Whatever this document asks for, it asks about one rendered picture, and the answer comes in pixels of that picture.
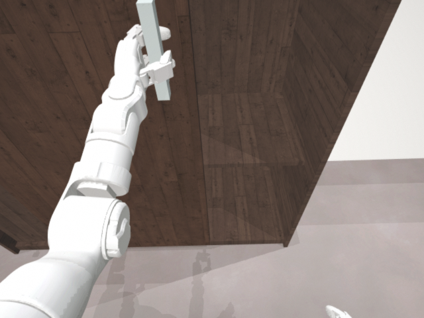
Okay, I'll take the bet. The robot left upper arm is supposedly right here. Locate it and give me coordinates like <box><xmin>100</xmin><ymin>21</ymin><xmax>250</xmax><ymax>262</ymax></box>
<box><xmin>0</xmin><ymin>195</ymin><xmax>131</xmax><ymax>318</ymax></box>

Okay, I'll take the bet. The handle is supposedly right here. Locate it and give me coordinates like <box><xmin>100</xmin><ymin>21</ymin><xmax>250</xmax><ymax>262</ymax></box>
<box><xmin>136</xmin><ymin>0</ymin><xmax>171</xmax><ymax>101</ymax></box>

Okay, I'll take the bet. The wardrobe door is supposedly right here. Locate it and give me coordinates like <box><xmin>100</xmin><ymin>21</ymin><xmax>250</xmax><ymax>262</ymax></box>
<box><xmin>0</xmin><ymin>0</ymin><xmax>210</xmax><ymax>247</ymax></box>
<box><xmin>0</xmin><ymin>184</ymin><xmax>48</xmax><ymax>242</ymax></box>

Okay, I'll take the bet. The robot left hand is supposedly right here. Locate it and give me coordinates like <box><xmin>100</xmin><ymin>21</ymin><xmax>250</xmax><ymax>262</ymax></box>
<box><xmin>114</xmin><ymin>25</ymin><xmax>176</xmax><ymax>92</ymax></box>

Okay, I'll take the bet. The robot left forearm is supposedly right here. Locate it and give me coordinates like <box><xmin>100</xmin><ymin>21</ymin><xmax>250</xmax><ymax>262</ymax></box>
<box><xmin>48</xmin><ymin>72</ymin><xmax>148</xmax><ymax>248</ymax></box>

